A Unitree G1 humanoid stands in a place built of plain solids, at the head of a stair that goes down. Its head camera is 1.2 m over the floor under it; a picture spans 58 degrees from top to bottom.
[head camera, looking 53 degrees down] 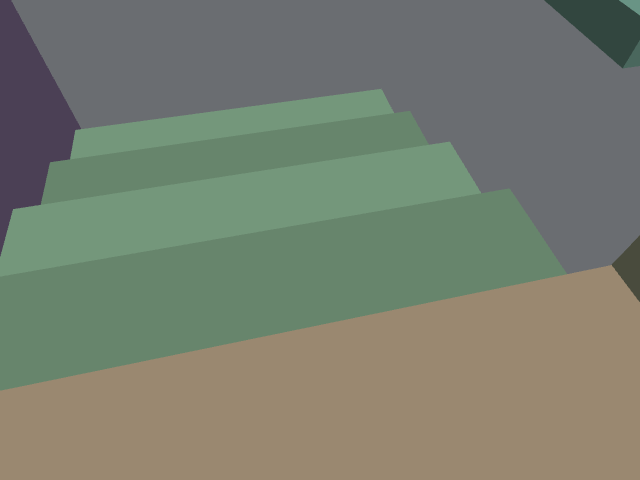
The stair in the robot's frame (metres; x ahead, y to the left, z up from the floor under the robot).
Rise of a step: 0.20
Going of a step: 0.56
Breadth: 2.27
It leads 13 degrees to the left of straight ahead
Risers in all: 5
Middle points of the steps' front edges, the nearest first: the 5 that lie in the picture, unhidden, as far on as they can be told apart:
0.55 0.14 0.00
1.09 0.26 -0.19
1.64 0.39 -0.39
2.18 0.51 -0.59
2.72 0.63 -0.78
